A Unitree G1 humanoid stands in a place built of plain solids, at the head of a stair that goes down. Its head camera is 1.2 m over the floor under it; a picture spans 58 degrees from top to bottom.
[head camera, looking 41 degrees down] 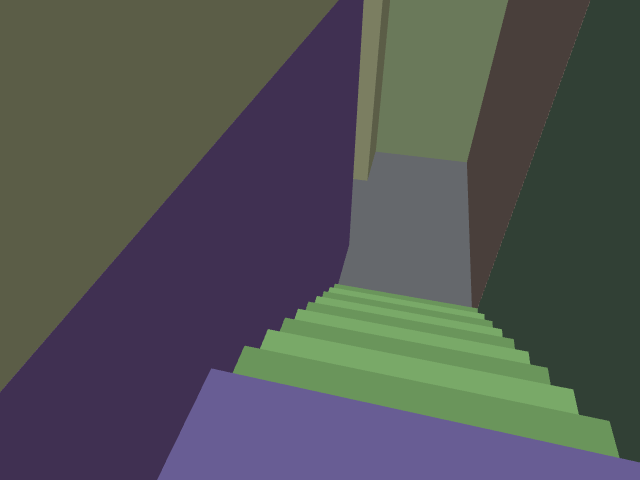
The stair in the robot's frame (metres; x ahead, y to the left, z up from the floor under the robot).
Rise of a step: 0.20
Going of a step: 0.23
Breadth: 1.28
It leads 13 degrees to the right of straight ahead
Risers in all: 10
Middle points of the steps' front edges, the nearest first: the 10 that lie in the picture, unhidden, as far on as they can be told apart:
0.62 -0.28 0.00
0.84 -0.34 -0.19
1.07 -0.39 -0.39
1.29 -0.44 -0.58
1.51 -0.50 -0.78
1.74 -0.55 -0.97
1.96 -0.60 -1.17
2.18 -0.66 -1.36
2.41 -0.71 -1.56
2.63 -0.76 -1.75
